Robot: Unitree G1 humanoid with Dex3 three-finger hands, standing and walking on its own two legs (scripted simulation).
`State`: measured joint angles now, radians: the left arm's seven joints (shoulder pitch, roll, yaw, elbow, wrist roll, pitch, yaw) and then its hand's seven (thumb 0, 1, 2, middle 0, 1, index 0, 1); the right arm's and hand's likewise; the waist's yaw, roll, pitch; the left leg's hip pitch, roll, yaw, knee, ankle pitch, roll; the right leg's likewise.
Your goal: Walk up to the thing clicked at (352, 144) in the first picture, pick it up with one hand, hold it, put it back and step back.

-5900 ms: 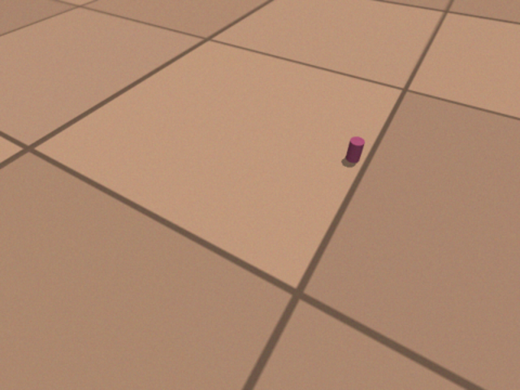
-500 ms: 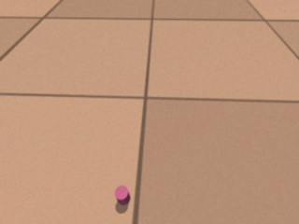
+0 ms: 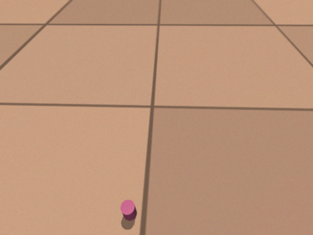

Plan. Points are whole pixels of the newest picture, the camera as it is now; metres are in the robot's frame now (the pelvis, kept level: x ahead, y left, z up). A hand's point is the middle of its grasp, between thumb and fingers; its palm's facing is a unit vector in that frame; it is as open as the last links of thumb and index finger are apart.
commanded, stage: stand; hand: left
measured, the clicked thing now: (129, 210) +0.37 +0.20 -0.72
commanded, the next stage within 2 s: none
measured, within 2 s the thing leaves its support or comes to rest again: neither
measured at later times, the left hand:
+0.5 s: hand out of the picture +0.08 +0.25 -0.16, palm faces -0.02 -0.94 -0.33, open 7.4 cm
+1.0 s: hand out of the picture +0.08 +0.25 -0.16, palm faces -0.01 -0.94 -0.34, open 7.4 cm
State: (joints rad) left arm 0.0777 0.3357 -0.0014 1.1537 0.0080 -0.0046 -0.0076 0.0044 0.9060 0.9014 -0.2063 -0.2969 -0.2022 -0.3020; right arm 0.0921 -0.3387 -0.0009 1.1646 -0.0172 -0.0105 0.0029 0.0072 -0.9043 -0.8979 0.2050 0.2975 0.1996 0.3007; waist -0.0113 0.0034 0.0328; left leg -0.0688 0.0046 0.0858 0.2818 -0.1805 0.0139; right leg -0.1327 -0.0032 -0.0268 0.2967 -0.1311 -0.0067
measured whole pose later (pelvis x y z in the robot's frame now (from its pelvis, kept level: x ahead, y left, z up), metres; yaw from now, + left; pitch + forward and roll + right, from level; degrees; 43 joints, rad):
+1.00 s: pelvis +0.01 +0.00 +0.00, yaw +1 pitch -2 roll +0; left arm 0.10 0.34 -0.01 1.14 0.01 -0.01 -0.01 0.00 0.91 0.90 -0.21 -0.30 -0.20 -0.30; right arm 0.11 -0.35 0.01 1.15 -0.02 -0.01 0.00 0.01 -0.90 -0.90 0.21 0.30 0.20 0.30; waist 0.00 0.00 0.04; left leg -0.06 0.00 0.06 0.28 -0.19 0.01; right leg -0.11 -0.01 -0.05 0.29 -0.15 -0.01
